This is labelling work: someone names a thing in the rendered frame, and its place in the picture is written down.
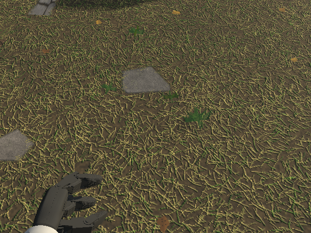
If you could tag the robot left hand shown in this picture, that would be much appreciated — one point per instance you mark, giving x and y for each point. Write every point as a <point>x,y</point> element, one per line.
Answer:
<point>58,202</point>

